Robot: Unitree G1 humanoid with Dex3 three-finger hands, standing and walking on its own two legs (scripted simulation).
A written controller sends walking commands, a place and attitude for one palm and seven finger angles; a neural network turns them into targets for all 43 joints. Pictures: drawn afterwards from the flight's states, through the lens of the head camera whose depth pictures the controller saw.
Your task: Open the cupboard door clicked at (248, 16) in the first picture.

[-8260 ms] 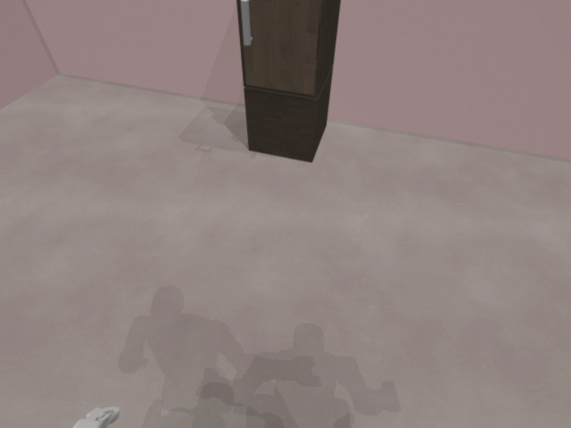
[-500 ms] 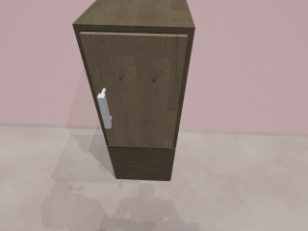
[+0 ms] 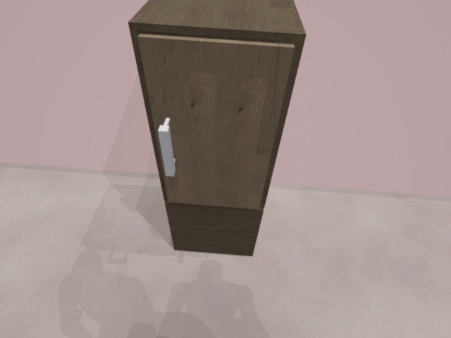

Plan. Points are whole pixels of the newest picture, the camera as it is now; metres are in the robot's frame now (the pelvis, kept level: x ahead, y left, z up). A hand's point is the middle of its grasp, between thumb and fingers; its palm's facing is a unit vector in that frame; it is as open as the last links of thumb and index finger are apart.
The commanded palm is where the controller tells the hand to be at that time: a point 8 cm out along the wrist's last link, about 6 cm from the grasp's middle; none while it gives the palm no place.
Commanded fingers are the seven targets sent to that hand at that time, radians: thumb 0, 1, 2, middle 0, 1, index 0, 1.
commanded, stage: shuffle to correct the standing spot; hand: left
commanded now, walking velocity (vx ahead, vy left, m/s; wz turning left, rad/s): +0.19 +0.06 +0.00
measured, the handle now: (169, 147) +0.61 +0.21 -0.05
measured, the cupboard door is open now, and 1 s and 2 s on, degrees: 0 0 0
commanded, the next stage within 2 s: come to a stop and stand still in 0.18 s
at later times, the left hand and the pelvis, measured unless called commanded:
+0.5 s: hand out of the picture +0.11 +0.19 -0.18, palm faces +0.01 -0.98 -0.22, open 7.2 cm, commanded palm none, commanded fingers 0.00 0.90 0.90 -0.20 -0.30 -0.20 -0.30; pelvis +0.08 +0.01 +0.00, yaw -2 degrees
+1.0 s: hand out of the picture +0.09 +0.22 -0.17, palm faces +0.01 -0.97 -0.23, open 7.4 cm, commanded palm none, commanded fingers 0.00 0.90 0.90 -0.20 -0.30 -0.20 -0.30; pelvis +0.02 +0.03 -0.01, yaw -2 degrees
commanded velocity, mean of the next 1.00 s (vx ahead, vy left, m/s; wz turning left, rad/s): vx -0.01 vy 0.01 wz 0.00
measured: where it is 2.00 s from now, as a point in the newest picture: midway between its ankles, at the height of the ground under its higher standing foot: outside the picture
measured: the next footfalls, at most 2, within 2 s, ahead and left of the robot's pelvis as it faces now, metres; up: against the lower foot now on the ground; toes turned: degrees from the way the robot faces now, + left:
right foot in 0.38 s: +0.11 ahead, -0.10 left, +0.00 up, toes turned -8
right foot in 1.02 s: +0.08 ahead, -0.10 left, +0.00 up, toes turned -4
